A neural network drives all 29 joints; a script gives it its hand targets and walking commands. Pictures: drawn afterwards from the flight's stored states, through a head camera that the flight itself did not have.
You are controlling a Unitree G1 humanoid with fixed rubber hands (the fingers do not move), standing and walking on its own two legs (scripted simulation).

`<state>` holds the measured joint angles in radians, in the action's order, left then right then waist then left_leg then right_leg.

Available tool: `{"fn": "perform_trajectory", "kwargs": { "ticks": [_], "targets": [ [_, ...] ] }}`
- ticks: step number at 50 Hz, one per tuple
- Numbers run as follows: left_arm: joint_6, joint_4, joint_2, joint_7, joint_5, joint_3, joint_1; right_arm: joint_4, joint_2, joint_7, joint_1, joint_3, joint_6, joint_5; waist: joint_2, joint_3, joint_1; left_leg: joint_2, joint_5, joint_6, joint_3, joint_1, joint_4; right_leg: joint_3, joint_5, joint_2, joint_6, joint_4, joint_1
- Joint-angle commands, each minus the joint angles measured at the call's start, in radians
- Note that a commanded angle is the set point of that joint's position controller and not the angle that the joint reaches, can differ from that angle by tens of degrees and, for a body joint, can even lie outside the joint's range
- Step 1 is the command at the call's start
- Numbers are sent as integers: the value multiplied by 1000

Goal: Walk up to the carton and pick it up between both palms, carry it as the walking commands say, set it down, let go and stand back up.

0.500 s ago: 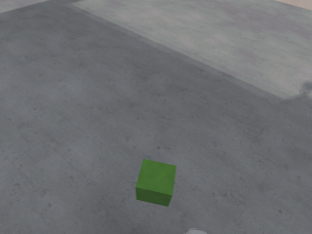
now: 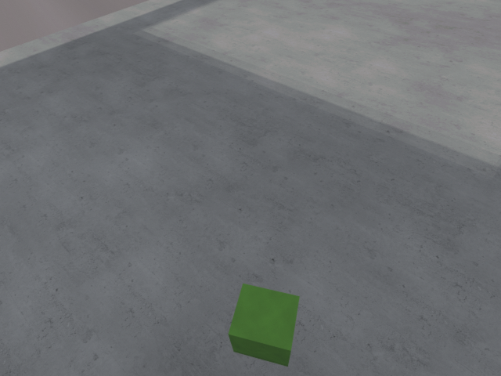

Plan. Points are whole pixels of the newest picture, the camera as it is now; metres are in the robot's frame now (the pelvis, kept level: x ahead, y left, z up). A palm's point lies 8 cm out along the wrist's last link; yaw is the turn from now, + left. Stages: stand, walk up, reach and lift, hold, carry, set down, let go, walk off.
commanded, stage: walk up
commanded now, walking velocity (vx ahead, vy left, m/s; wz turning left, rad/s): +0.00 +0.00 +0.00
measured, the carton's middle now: (265, 325) +0.43 +0.00 -0.67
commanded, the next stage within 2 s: none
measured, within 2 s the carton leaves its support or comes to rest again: neither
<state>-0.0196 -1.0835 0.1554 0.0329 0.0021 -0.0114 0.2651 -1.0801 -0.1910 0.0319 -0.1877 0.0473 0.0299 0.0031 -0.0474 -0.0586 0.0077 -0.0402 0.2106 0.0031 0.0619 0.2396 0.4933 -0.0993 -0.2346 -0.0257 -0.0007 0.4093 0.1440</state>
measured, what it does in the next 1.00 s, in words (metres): steps on the spot: left foot, then left foot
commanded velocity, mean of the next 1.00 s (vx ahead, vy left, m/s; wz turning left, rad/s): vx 0.01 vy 0.04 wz -0.16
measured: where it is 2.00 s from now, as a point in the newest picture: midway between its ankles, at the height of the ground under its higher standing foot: outside the picture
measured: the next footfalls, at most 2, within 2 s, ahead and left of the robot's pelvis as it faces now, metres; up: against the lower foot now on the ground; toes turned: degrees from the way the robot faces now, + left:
left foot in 0.02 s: +0.07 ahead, +0.11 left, +0.00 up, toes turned +4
left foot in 0.58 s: +0.10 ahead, +0.19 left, +0.00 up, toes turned +0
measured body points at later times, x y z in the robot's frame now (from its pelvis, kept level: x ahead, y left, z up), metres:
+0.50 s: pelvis +0.02 +0.04 +0.00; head +0.04 +0.04 +0.45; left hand +0.01 +0.30 -0.15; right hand +0.03 -0.22 -0.16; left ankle +0.02 +0.16 -0.71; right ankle -0.01 -0.12 -0.74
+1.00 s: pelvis +0.03 +0.06 +0.00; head +0.04 +0.05 +0.45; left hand +0.16 +0.29 -0.14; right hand -0.01 -0.17 -0.16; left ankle +0.06 +0.19 -0.74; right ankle +0.00 -0.03 -0.74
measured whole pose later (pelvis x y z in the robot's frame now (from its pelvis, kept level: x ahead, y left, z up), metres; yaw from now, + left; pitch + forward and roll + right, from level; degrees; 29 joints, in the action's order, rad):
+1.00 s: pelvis +0.03 +0.06 +0.00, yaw -11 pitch +0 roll +0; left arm 0.01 -1.04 0.18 0.02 0.02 -0.06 0.14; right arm -1.07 -0.19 0.04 -0.28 0.04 0.01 0.02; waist -0.02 -0.03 -0.02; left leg -0.08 0.35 0.03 0.14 0.24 0.54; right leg -0.05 -0.26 0.01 0.03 0.46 0.19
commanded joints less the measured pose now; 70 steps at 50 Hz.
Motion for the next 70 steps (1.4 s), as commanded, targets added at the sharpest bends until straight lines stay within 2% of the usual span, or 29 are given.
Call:
{"fn": "perform_trajectory", "kwargs": {
  "ticks": [1,2,3,9,16,17,18,19,20,22,25,28,29,30,31,33,36,43,46,47,48,49,50,55,57,62,64,67,70],
  "targets": [
    [13,5,81,8,-4,-26,23,-2,-76,11,-113,11,-31,16,48,65,-17,-137,-291,-22,-103,-190,-175,109,145,-137,42,-22,79],
    [20,0,40,10,-7,-12,58,0,-113,-1,-86,13,-34,1,-96,36,6,-175,-337,-63,-172,-157,-183,55,-12,-55,3,-42,112],
    [25,-16,52,14,-5,-12,53,-10,-103,-7,-81,13,-33,0,-131,22,-13,-178,-244,-77,-210,-117,-218,47,-47,-41,-6,-24,75],
    [8,-62,67,3,4,-16,50,-35,-49,1,-76,-13,-44,-4,-30,13,-14,-99,-192,-48,-143,-107,-237,72,84,-88,2,-101,-5],
    [8,-78,57,7,4,-15,45,-53,-42,2,-105,-17,-52,-3,32,11,-22,-86,-180,-42,-128,-107,-228,70,100,-98,-1,-123,-16],
    [12,-65,107,17,32,-27,17,-47,-66,5,-105,-11,-47,21,16,32,-6,-83,-197,-31,-84,-111,-189,61,71,-114,-8,-70,-30],
    [24,-97,202,30,60,-59,150,-21,-171,3,-42,36,-13,41,-97,-31,49,1,15,-8,95,84,5,277,115,-286,50,-73,-45],
    [28,-75,266,36,46,-78,157,-3,-81,2,-72,12,-6,37,132,2,61,16,124,25,66,193,117,436,45,-382,135,-117,-63],
    [32,-59,271,39,44,-94,134,5,-69,1,-72,16,1,34,269,-25,78,2,207,41,17,276,307,510,79,-439,195,-162,-19],
    [27,-11,210,31,46,-95,41,30,-75,2,-84,27,-5,17,265,-31,32,-55,192,48,-53,256,433,425,99,-382,174,-156,64],
    [33,21,202,13,52,-98,-17,37,-50,-3,-104,8,-8,16,284,-40,15,-8,177,61,13,85,189,272,120,-255,105,-125,149],
    [39,19,178,-5,43,-85,23,28,-77,11,-189,13,-23,21,239,22,-12,18,-62,52,62,-168,-132,168,162,-146,24,38,200],
    [37,33,100,-9,40,-71,43,37,-150,15,-240,23,-39,40,28,70,-28,-166,-101,41,-130,-242,-226,84,-36,-43,-14,183,253],
    [47,70,47,5,31,-55,47,47,-270,11,-255,48,-44,32,-234,90,-36,-403,-268,-67,-352,-201,-268,36,-367,25,-50,358,349],
    [67,67,112,15,27,-74,-12,52,-242,8,-244,38,-49,38,-158,93,-66,-422,-262,-142,-382,-125,-254,130,-385,-12,-39,518,298],
    [77,57,120,2,18,-85,-9,77,-168,11,-115,15,-56,36,-76,32,-8,-326,-306,-130,-236,-50,-222,152,-278,-30,-32,591,298],
    [76,55,117,-10,16,-81,14,81,-131,9,-93,-2,-62,32,-129,55,16,-241,-475,-107,-98,-76,-179,107,-201,-12,-34,539,242],
    [72,83,95,-13,5,-63,-72,48,-152,9,-140,16,-44,34,-156,50,-22,-296,-393,-140,-130,-115,-186,78,-180,14,-15,264,166],
    [46,53,87,-8,4,-57,-23,34,-137,6,-124,15,-32,20,-112,63,15,-255,-281,-78,-89,-61,-136,51,-4,19,2,-16,13],
    [32,48,114,-3,12,-60,-10,29,-105,4,-139,4,-31,14,-50,74,20,-212,-178,-35,-57,2,-99,96,48,-39,10,-88,-71],
    [16,48,178,0,23,-66,10,36,-57,3,-162,-5,-29,14,138,87,10,-122,-42,17,20,84,32,267,190,-198,34,-150,-117],
    [20,49,221,-3,22,-80,-18,56,-40,10,-129,0,-20,10,267,34,14,-40,214,47,55,130,57,402,311,-323,142,-170,-21],
    [19,41,191,-5,25,-75,-18,53,-64,13,-100,11,-8,12,256,5,24,-48,308,43,12,140,167,404,366,-315,185,-173,-8],
    [-1,48,104,8,12,-25,-110,10,-23,-5,-144,2,-4,13,185,51,-25,-26,185,41,-18,68,203,213,444,-196,123,-163,-45],
    [2,26,140,6,12,-33,-78,17,-41,2,-124,2,-6,10,186,31,-12,-17,180,40,-14,60,161,241,450,-196,134,-139,-32],
    [12,-7,132,5,7,-36,-65,-4,-43,13,-138,-10,-27,13,134,50,-18,-57,-106,22,-14,-140,-144,209,265,-151,57,-120,6],
    [15,-3,93,-2,4,-32,-45,-11,-99,13,-147,-3,-39,14,-1,31,-1,-132,-184,-11,-73,-198,-149,166,130,-68,17,-88,104],
    [18,-2,83,-7,9,-34,-55,-21,-97,16,-139,-2,-34,16,-76,-9,-12,-164,-94,-34,-125,-106,-210,116,29,-27,6,-3,100],
    [17,-13,68,-8,15,-31,-28,-14,-82,19,-125,-9,-35,16,-52,-4,-5,-160,-84,-42,-115,-84,-215,114,22,-29,8,2,88]
  ]
}}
